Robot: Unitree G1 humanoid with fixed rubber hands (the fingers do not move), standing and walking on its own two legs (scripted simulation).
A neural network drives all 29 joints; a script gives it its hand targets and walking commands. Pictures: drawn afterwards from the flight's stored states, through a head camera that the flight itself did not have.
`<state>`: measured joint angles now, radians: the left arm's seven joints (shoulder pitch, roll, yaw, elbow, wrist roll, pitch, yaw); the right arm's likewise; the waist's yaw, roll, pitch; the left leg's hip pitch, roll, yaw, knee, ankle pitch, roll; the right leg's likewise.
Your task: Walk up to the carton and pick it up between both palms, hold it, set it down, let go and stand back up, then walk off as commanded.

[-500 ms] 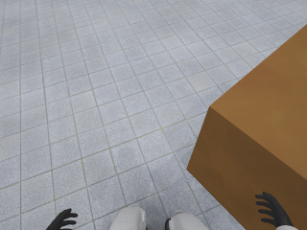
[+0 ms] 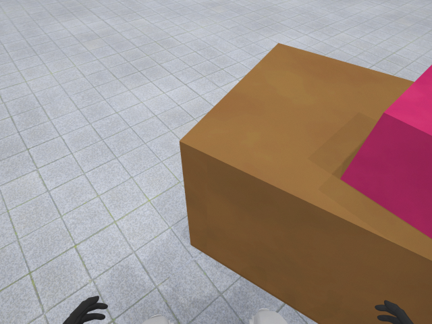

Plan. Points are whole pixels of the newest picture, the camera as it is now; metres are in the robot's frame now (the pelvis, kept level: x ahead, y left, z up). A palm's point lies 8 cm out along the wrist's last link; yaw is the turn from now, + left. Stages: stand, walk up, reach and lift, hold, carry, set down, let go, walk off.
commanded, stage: walk up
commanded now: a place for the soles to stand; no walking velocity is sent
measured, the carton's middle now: out of the picture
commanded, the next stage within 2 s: none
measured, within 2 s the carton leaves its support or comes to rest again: neither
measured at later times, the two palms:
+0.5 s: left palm out of the picture +0.09 +0.14 -0.10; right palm out of the picture -0.14 -0.45 -0.05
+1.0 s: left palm out of the picture +0.06 +0.03 -0.07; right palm out of the picture -0.17 -0.55 -0.05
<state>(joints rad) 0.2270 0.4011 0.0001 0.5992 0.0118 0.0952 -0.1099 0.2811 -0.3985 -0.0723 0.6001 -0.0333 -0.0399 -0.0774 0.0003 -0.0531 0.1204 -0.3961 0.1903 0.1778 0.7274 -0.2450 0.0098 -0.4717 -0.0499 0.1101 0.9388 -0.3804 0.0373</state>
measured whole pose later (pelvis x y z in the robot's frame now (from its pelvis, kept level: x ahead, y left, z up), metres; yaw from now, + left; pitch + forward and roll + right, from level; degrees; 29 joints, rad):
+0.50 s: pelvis -0.09 -0.11 +0.00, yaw -11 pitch -8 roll +0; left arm 0.24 0.42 0.00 0.60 0.03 0.12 -0.11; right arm 0.51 -0.42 -0.07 0.63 -0.04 -0.02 -0.09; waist 0.00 -0.09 0.10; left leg -0.28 0.05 0.11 0.80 -0.38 0.04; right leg -0.53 0.15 0.13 1.29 -0.35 0.01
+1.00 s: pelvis -0.14 -0.21 +0.01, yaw -20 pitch -3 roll +2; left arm 0.31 0.43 0.00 0.61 0.02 0.02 -0.07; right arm 0.34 -0.44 -0.08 0.63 -0.02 -0.03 0.00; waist 0.00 -0.05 0.04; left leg -0.52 0.00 0.10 1.11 -0.50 0.01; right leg -0.41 0.03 0.10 0.74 -0.29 -0.03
